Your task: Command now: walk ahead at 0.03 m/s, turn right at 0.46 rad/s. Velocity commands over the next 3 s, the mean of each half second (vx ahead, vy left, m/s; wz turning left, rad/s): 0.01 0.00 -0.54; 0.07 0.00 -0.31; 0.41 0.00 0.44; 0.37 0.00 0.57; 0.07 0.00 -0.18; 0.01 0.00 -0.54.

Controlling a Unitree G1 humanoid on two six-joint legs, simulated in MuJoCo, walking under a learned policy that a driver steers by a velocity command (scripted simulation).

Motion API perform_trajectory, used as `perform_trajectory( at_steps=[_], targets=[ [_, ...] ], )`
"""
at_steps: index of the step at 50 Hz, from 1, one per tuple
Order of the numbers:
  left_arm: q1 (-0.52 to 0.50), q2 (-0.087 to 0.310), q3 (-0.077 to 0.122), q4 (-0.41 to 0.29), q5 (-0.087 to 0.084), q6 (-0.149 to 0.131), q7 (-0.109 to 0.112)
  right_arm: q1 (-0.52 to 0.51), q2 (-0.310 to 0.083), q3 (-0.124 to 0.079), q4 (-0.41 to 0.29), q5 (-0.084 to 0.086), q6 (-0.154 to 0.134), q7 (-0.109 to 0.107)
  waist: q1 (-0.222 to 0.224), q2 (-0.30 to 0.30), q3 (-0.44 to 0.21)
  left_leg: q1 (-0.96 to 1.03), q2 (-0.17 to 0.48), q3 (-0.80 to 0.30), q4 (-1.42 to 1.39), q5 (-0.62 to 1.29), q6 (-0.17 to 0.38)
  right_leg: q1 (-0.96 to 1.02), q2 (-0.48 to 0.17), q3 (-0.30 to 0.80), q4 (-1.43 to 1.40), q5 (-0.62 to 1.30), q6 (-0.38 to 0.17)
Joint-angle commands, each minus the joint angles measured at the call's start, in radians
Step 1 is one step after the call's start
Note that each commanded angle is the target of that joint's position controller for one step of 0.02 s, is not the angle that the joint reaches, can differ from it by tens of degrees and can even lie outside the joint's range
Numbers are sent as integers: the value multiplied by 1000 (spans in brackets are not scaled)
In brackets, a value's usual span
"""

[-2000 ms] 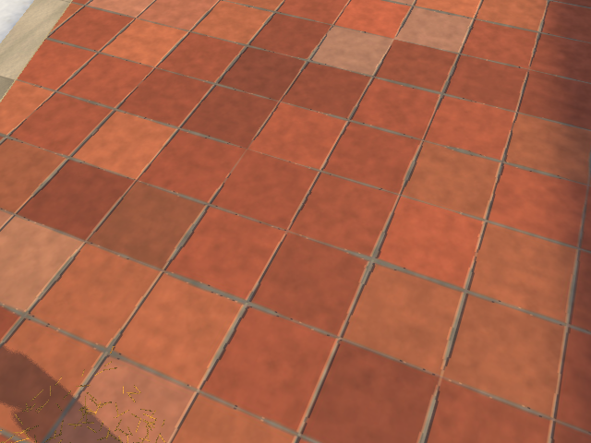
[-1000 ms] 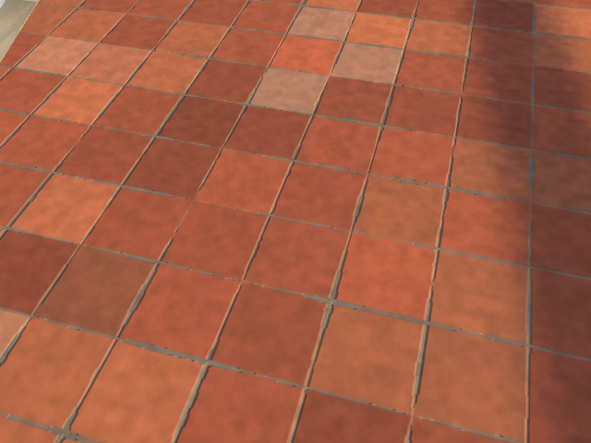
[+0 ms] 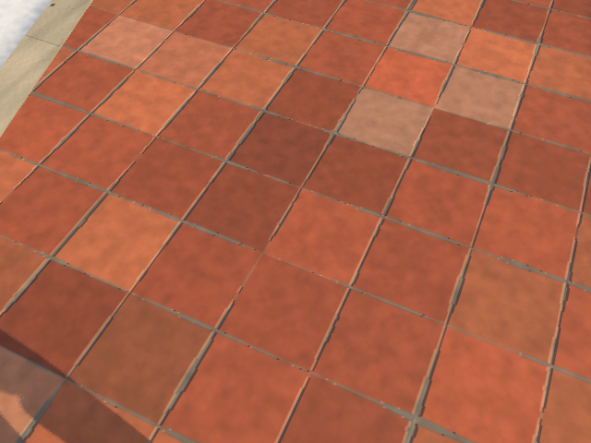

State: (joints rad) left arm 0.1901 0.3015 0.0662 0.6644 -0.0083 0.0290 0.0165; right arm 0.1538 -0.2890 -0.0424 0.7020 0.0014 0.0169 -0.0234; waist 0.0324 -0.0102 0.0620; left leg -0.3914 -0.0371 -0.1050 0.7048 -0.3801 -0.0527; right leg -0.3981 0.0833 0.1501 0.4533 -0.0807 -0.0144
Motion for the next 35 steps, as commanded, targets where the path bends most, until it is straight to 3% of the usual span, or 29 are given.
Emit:
perform_trajectory(
  at_steps=[1,2,3,4,5,6,7,8,10,12,16,20,22,24,25,26,27,28,29,30,31,32,35],
  targets=[
    [-58,168,51,-88,-12,6,16,107,-85,-34,-31,1,-25,9,-54,-153,-184,151,-29,54,-182,127,24,84,-198,283,-130,-161,-147],
    [-47,157,49,-87,-16,10,18,121,-97,-42,-26,-2,-29,11,-62,-141,-175,215,-9,53,-258,164,46,38,-168,270,-102,-216,-114],
    [-24,123,39,-88,-11,10,18,149,-157,-58,-32,-16,-29,4,-62,-52,-173,292,138,-70,-342,122,101,-57,-113,216,7,-340,-59],
    [-64,86,32,-132,-14,1,14,134,-243,-80,-27,-44,-21,2,-45,257,-99,242,330,-333,-454,85,234,-230,44,-3,232,-452,-3],
    [-19,144,51,-113,3,-12,13,63,-207,-69,-64,-67,-29,1,-37,252,-97,183,427,-416,-467,180,313,-222,0,4,485,-499,35],
    [23,174,67,-80,-4,-10,10,1,-151,-51,-85,-58,-35,-6,-6,172,-95,171,390,-332,-442,255,296,-210,-13,16,604,-451,45],
    [65,165,69,-47,-7,1,13,-42,-124,-44,-94,-38,-39,-10,13,126,-87,183,328,-229,-416,300,254,-213,-19,3,660,-400,62],
    [83,149,67,-34,-4,11,18,-55,-112,-40,-94,-20,-42,-13,9,116,-83,219,303,-173,-396,348,237,-241,-29,-3,718,-351,80],
    [64,117,56,-45,-9,20,17,-31,-104,-33,-88,-16,-36,-18,-13,120,-76,237,273,-76,-384,480,246,-249,-41,-42,768,-310,110],
    [-4,99,45,-80,-20,20,12,18,-111,-37,-75,-21,-24,-25,-54,145,-76,318,275,-37,-380,516,263,-282,-62,-74,688,-282,132],
    [-61,73,26,-123,-14,20,-6,54,-161,-59,-59,-17,-8,-25,-90,165,-104,391,322,-6,-370,562,286,-215,-110,-114,506,-311,141],
    [-63,81,25,-140,-13,29,-20,26,-193,-75,-57,-5,-5,-6,-84,183,-113,336,343,54,-356,620,286,-64,-111,-184,343,-321,108],
    [-59,86,30,-146,-15,36,-28,22,-201,-80,-49,9,-8,2,-77,189,-117,342,357,64,-328,632,274,-19,-104,-202,250,-305,80],
    [-16,85,37,-136,-16,40,-37,-3,-201,-83,-44,29,-11,4,-37,177,-125,316,347,103,-257,608,228,87,-85,-228,63,-181,31],
    [20,104,47,-123,-13,40,-33,24,-178,-78,-28,35,-16,5,-21,142,-136,261,315,147,-187,528,173,194,-67,-216,-52,-60,-5],
    [70,176,72,-118,-13,37,-21,65,-137,-68,-19,11,-21,7,-18,-11,-173,91,247,231,-6,327,83,392,-159,-64,-84,214,-58],
    [75,291,90,-144,-4,30,-5,39,-65,-37,-73,-54,-25,13,-41,-326,-177,-235,99,259,290,-284,-21,536,-425,296,-29,653,-228],
    [99,247,78,-147,30,5,-18,-50,-121,-54,-91,-34,-26,4,51,-212,-249,-280,57,90,457,-332,-34,457,-489,355,-71,546,-368],
    [57,219,66,-137,31,-14,-22,-73,-151,-65,-90,-4,-20,0,28,-140,-190,-289,78,53,508,-254,-24,406,-426,264,-93,433,-329],
    [-3,195,62,-133,13,-22,-16,-62,-151,-69,-79,1,-15,-7,-5,-109,-147,-295,89,41,482,-162,-18,365,-361,201,-98,333,-269],
    [-43,167,51,-138,-4,-21,-10,-50,-155,-72,-67,-8,-11,-14,-21,-93,-128,-290,93,34,450,-102,-22,338,-327,172,-99,294,-233],
    [-72,165,46,-141,-8,-16,-4,-31,-155,-74,-63,-17,-9,-16,-40,-102,-126,-247,80,38,445,-48,-32,292,-302,149,-101,314,-224],
    [-66,164,43,-138,4,-10,8,-6,-123,-66,-53,-8,-16,-11,-46,-112,-155,-186,49,47,348,23,-47,276,-268,138,-101,287,-222]
  ],
)
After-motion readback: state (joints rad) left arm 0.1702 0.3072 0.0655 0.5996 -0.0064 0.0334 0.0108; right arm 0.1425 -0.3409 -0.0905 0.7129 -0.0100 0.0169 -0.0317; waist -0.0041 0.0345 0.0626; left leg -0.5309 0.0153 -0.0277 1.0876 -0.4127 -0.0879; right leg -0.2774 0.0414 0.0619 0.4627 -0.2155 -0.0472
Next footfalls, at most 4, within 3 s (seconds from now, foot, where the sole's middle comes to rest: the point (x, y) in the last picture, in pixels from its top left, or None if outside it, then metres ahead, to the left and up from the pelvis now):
0.04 left None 0.07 0.13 -0.77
0.52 right None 0.01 -0.11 -0.77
0.96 left None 0.10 0.09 -0.77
1.38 right None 0.26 -0.23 -0.77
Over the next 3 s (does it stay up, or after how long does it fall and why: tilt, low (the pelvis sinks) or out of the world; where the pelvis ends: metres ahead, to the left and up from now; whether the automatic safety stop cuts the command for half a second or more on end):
stays up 0.56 -0.07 0.01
